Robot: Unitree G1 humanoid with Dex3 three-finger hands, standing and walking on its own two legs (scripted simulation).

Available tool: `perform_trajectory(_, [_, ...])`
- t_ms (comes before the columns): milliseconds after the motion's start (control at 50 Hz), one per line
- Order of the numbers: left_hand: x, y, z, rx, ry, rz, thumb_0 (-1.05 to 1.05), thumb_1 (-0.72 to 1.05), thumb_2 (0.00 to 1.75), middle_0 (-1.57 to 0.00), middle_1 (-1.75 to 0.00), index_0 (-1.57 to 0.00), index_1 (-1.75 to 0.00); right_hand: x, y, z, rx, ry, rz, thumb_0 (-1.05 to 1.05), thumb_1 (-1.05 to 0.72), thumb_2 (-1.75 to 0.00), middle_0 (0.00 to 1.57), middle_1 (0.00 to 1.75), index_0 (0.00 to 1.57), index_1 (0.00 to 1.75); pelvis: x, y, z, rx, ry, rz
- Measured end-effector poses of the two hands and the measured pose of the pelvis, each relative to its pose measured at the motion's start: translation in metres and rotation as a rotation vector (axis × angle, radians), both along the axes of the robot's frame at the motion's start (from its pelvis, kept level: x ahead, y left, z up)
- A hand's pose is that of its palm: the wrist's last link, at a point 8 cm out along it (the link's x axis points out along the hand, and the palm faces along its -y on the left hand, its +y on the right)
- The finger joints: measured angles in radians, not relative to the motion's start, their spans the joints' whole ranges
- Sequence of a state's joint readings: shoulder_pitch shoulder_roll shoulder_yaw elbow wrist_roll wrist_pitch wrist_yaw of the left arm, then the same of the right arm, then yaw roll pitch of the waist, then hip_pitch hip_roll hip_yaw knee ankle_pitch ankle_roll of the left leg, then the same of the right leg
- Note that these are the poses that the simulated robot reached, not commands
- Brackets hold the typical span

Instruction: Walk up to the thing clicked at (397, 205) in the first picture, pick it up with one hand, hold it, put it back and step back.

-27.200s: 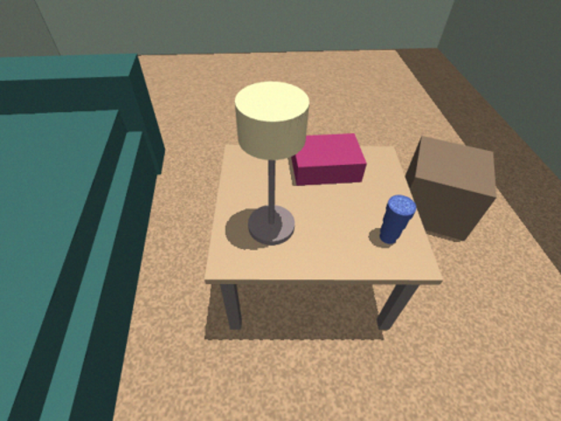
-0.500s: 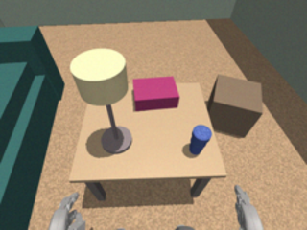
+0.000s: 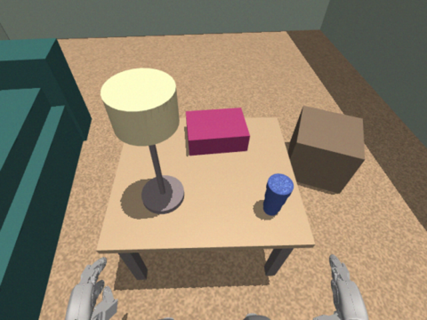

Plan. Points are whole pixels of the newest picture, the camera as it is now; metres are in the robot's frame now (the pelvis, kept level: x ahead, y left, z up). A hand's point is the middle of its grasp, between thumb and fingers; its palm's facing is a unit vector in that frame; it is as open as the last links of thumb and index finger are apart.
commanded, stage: home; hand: right
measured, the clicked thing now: (275, 197) +0.49 -0.20 -0.22
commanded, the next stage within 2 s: stand in 1.34 s
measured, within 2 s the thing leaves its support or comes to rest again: neither
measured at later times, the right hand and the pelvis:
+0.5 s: hand (316, 295) +0.18 -0.19 -0.06, palm faces +0.11 +0.96 -0.27, open 17.4 cm; pelvis +0.01 -0.01 +0.00, yaw +0 degrees
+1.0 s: hand (316, 300) +0.17 -0.19 -0.06, palm faces +0.11 +0.96 -0.28, open 17.4 cm; pelvis +0.00 -0.01 +0.00, yaw +0 degrees
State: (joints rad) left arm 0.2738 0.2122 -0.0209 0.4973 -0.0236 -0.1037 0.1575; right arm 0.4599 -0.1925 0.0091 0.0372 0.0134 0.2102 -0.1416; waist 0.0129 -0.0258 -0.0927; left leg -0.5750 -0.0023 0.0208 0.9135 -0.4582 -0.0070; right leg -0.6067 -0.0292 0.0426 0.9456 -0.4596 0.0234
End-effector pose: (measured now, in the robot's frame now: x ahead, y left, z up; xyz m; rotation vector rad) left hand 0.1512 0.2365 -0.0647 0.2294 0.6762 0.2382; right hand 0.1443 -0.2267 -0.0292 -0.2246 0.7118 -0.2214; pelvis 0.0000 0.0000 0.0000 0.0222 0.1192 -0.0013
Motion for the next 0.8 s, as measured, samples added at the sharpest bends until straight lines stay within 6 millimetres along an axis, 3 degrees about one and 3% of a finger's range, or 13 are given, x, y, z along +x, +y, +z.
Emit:
perform_trajectory(480, [0.01, -0.012, 0.002, 0.005, 0.004, -0.001, 0.01, 0.9, 0.9, -0.2, -0.3, -0.21, -0.3, 0.016, -0.01, -0.001, 0.007, 0.023, 0.007, -0.01, 0.53, -0.06, 0.06, 0.05, 0.06, 0.05, 0.013, -0.011, 0.003, 0.009, 0.003, 0.004])
perform_trajectory(800, [0.005, -0.009, 0.003, 0.008, -0.002, 0.002, 0.01, 0.9, 0.9, -0.2, -0.3, -0.21, -0.3, 0.011, -0.008, 0.0, 0.01, 0.028, 0.008, -0.01, 0.53, -0.05, 0.06, 0.05, 0.06, 0.05, 0.008, -0.008, 0.003, 0.008, -0.003, 0.005])
